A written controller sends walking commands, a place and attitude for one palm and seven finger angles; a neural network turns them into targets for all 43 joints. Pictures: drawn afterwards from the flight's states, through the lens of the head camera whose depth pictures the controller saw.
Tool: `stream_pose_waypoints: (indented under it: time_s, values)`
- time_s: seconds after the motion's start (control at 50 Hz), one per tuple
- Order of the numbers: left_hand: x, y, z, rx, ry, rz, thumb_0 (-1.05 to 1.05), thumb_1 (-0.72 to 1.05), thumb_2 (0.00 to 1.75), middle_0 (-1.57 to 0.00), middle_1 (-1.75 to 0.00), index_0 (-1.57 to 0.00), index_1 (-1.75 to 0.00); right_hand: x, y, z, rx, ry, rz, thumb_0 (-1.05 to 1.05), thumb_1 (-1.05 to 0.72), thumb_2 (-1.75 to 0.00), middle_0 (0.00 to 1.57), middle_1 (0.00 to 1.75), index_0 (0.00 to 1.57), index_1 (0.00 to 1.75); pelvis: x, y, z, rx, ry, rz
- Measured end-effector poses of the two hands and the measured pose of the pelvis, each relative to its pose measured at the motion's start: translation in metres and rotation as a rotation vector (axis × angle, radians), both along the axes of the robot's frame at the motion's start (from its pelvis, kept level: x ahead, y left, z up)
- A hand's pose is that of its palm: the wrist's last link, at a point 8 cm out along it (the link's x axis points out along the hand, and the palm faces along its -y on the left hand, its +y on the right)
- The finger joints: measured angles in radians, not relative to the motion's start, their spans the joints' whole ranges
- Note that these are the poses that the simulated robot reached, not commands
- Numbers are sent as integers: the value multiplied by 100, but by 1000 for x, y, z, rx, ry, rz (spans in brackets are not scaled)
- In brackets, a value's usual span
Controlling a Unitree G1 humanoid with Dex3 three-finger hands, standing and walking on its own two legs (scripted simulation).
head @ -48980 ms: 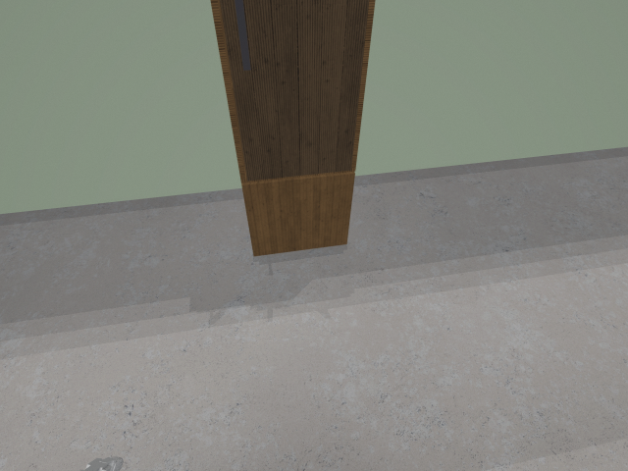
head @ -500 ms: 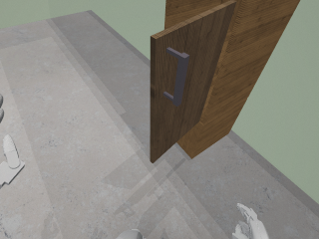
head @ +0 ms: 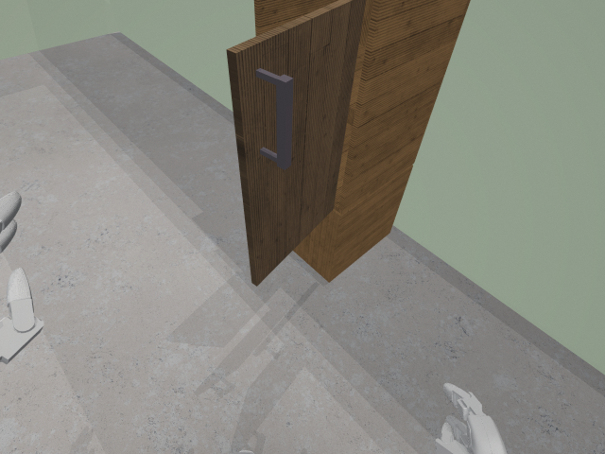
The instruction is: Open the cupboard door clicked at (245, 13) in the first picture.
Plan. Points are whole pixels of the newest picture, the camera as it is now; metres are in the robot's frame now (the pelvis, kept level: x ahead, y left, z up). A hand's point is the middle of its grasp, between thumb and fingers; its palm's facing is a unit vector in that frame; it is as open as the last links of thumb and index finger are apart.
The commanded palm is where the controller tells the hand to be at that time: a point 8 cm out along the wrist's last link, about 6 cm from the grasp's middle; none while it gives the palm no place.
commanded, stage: stop stepping back and stand still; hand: left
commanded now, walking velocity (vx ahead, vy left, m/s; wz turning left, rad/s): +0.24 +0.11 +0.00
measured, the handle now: (274, 121) +0.58 +0.09 +0.14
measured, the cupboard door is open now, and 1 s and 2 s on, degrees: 100 100 100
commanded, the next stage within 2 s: let the arm hang, fingers relaxed in 0.52 s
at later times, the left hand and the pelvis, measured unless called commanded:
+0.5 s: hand out of the picture +0.15 +0.28 +0.16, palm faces +0.49 -0.76 -0.43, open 7.4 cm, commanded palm +0.08 +0.31 +0.19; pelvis -0.05 +0.01 +0.00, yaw +1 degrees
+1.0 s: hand out of the picture -0.05 +0.18 -0.17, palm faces +0.13 -0.97 -0.20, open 6.9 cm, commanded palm none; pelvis -0.05 -0.01 +0.00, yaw +5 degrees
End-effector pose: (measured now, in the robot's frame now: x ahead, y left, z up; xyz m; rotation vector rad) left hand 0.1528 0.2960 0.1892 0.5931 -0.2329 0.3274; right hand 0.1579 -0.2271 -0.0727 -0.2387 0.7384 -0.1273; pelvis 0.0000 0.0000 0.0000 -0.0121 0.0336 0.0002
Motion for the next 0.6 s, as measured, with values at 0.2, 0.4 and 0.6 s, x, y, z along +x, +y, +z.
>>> stream_pose_waypoints:
  time_s: [0.2,0.4,0.6]
  values:
    - [-23,8,-9,-60,-33,46,2,89,89,-21,-30,-21,-30,-59,-22,3,-51,-8,-66,2,-91,-90,20,29,20,30,-30,2,0,10,-39,13]
    - [-57,8,-4,-50,-73,66,2,89,89,-21,-30,-21,-30,-86,-12,-9,-44,51,-43,2,-90,-90,20,30,20,30,-44,6,-1,-6,-37,21]
    - [-43,4,-4,-28,-25,79,2,89,89,-21,-30,-20,-30,-70,12,-11,45,-6,-3,2,-90,-90,20,30,20,30,-53,-1,0,23,-43,22]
